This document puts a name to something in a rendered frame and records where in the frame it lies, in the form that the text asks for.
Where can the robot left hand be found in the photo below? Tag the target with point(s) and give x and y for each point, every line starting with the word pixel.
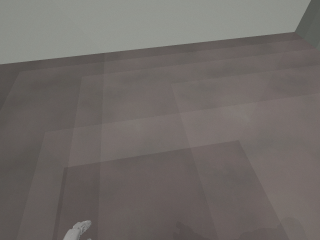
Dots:
pixel 77 230

